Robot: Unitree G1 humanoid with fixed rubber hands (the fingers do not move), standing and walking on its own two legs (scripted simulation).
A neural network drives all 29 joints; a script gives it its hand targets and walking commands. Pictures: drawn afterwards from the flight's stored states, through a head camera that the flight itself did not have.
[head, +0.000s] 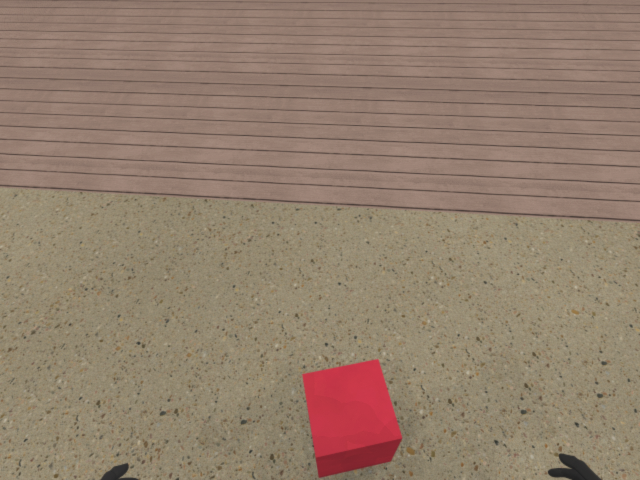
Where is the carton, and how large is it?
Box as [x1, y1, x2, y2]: [302, 359, 401, 477]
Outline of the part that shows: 377,359 302,374 319,477 390,461 401,439 401,435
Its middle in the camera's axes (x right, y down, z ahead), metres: +0.08 +0.51 +1.06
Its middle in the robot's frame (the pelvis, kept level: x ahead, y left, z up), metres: +0.38 -0.04 -0.66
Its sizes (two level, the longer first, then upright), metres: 0.210 0.200 0.250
